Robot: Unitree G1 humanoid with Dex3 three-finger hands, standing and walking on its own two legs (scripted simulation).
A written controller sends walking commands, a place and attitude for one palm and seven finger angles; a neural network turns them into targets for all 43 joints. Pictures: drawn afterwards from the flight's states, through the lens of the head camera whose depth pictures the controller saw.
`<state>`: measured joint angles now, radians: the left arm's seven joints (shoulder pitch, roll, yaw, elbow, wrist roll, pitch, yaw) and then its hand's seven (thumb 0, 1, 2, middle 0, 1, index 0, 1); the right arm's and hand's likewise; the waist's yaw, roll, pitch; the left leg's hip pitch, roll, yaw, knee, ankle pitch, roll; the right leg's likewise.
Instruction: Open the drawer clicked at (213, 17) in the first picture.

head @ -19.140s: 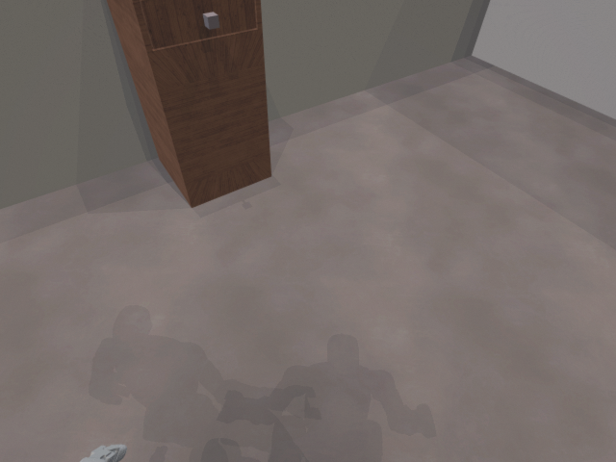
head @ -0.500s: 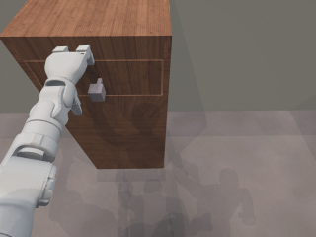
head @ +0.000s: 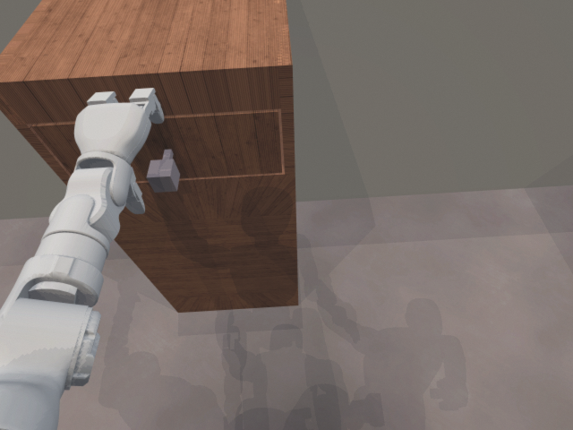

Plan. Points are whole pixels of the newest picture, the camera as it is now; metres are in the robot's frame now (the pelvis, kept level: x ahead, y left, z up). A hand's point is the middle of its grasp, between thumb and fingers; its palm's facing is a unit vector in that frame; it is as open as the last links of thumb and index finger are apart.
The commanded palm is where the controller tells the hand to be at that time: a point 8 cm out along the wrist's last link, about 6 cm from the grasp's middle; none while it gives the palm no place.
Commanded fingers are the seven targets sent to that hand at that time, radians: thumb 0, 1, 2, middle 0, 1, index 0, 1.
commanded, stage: move the hooked fingers above the handle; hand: left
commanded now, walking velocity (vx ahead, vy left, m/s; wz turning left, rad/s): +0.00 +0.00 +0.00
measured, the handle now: (165, 167) +0.52 +0.21 +0.04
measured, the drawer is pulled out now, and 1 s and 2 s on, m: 0.00 0.00 0.00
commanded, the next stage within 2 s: lower the fingers behind the handle in 0.22 s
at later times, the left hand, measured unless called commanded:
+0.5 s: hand (122, 169) +0.46 +0.24 +0.10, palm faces -0.02 +0.04 -1.00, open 13.8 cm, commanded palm +0.44 +0.23 +0.15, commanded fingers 0.00 -0.50 0.30 -0.30 -1.20 -0.30 -1.20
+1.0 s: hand (138, 188) +0.46 +0.23 +0.06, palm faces -0.05 -0.01 -1.00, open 14.1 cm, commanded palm +0.44 +0.23 +0.11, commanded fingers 0.00 -0.50 0.30 -0.30 -1.20 -0.30 -1.20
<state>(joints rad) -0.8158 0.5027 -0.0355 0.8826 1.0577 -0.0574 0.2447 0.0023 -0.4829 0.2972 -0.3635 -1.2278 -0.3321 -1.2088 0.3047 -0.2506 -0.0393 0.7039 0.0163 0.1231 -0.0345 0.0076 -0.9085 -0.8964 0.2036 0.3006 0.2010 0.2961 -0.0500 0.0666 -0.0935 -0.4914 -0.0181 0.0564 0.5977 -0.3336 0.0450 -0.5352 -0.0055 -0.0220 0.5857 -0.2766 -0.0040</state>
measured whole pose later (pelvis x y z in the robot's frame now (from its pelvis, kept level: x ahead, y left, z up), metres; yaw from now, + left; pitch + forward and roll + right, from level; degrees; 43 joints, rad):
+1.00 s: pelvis +0.00 +0.00 +0.00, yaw +0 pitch +14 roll +0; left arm -0.76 0.47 -0.06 0.94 1.04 -0.01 0.21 0.00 -0.48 0.30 -0.32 -1.20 -0.27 -1.18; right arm 0.33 -0.26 -0.06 0.70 0.01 0.13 -0.03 0.01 -0.91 -0.90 0.20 0.30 0.20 0.30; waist -0.06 0.05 -0.11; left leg -0.52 -0.01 0.05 0.63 -0.34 0.04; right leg -0.56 0.00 -0.03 0.61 -0.29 -0.01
